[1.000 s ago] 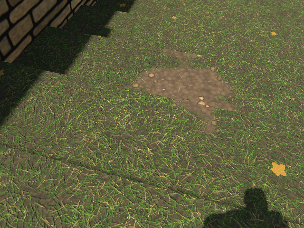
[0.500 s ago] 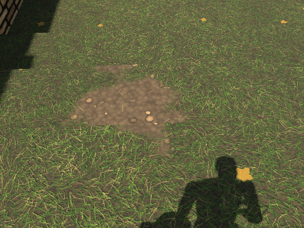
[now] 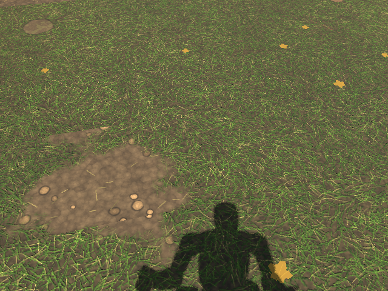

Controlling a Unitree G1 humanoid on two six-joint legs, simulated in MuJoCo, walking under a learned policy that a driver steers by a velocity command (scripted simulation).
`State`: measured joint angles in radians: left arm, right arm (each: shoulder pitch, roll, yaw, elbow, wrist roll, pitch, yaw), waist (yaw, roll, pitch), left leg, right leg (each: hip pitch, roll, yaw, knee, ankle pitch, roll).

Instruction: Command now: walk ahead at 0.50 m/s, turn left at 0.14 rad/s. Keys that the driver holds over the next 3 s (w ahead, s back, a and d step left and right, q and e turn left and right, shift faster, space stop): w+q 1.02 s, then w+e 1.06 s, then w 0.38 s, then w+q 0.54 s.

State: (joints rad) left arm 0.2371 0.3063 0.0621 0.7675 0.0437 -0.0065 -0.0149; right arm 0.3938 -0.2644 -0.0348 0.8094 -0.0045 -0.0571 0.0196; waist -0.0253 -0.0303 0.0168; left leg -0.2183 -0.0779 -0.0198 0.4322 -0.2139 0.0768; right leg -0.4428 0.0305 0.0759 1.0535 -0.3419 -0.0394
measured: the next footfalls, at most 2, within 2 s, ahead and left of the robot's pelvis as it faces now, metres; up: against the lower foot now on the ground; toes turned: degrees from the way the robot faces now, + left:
right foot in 0.50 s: +0.44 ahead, -0.22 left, -0.17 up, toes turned +15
left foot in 1.00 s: +0.59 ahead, +0.05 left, -0.17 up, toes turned +36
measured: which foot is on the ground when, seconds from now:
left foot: down 0.00-0.50, up 0.52-0.98, down 1.00-1.00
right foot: up 0.00-0.48, down 0.50-1.00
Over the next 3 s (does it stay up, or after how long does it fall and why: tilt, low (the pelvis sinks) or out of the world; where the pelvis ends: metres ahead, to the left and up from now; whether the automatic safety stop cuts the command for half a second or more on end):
stays up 1.42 0.26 -0.34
